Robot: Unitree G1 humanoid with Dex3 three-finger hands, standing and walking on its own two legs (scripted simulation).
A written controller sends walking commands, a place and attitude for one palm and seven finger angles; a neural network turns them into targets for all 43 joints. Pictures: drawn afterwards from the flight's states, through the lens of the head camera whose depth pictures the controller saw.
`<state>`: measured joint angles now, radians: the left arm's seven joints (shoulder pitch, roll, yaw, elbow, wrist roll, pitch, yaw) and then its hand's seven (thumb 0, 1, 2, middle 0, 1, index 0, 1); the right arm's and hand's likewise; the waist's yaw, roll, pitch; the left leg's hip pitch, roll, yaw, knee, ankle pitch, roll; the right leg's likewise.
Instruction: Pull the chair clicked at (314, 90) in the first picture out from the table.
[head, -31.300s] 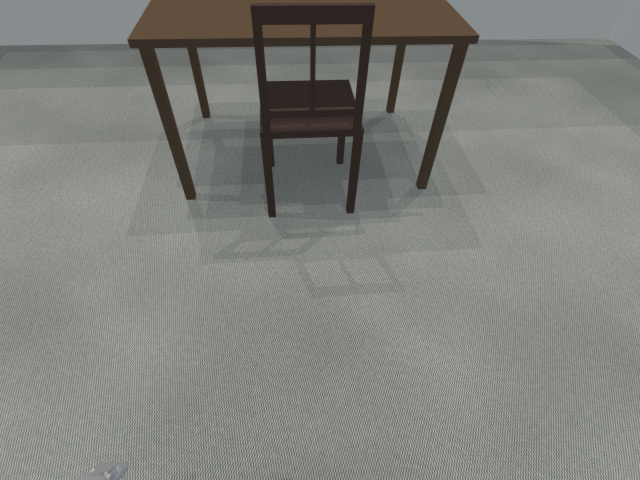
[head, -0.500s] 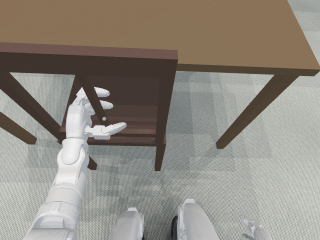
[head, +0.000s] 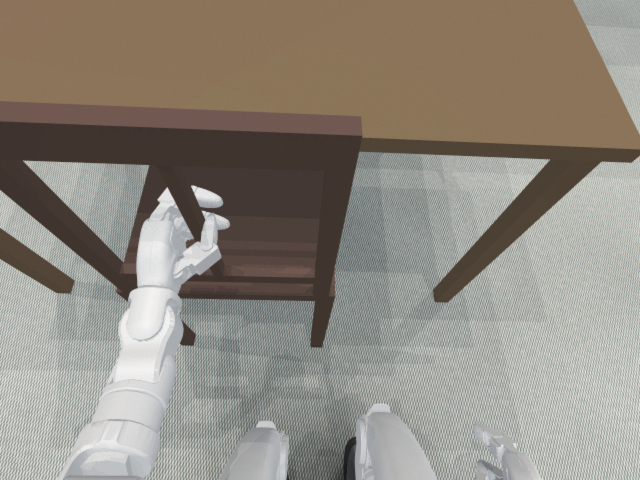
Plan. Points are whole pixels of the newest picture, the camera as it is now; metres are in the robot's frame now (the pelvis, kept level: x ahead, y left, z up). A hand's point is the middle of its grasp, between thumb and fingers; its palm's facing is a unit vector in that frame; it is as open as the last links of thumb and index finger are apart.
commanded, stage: hook a spindle and tug to test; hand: left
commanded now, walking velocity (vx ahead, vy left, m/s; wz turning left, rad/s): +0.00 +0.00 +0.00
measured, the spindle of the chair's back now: (199, 227) +0.42 +0.17 +0.00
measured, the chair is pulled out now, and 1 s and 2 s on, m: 0.00 0.05 0.24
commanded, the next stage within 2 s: step backward, pulling the chair out in 0.36 s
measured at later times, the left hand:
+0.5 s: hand (219, 276) +0.35 +0.13 +0.01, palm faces +0.00 -1.00 -0.02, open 5.2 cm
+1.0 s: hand (217, 277) +0.34 +0.13 +0.03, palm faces -0.04 -0.99 -0.13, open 4.8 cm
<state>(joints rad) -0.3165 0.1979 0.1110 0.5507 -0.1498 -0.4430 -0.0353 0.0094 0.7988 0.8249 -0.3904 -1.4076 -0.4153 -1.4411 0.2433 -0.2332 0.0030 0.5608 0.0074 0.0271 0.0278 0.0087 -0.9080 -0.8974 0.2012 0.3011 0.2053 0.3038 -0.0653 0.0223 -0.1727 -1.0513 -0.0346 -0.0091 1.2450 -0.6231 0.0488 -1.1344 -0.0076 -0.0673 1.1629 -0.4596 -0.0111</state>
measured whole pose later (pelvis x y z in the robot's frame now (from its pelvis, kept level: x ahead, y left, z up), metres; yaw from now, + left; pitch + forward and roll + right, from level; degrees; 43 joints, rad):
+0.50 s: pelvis +0.02 +0.00 +0.00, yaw +0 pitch +24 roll -2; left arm -0.08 0.16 0.04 0.30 -0.12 -0.43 -0.02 0.01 0.78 0.83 -0.39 -1.38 -0.40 -1.44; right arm 0.20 -0.22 0.00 0.52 0.01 0.02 0.02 0.01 -0.91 -0.90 0.20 0.30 0.20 0.30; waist -0.04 0.02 -0.15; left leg -0.99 -0.04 0.00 1.23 -0.65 0.05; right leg -1.09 -0.01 -0.06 1.17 -0.50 -0.01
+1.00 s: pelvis +0.02 +0.01 +0.10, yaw -4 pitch +6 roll -1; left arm -0.17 0.17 0.03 0.68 -0.06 -0.18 0.08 0.04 0.80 0.83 -0.31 -1.19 -0.50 -1.45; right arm 0.23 -0.23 -0.01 0.57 0.01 0.13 -0.08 0.01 -0.91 -0.90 0.20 0.30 0.20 0.30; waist -0.07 0.00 0.06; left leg -0.30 -0.02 0.09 0.55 -0.36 0.06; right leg -0.44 0.00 -0.04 0.57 -0.20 -0.01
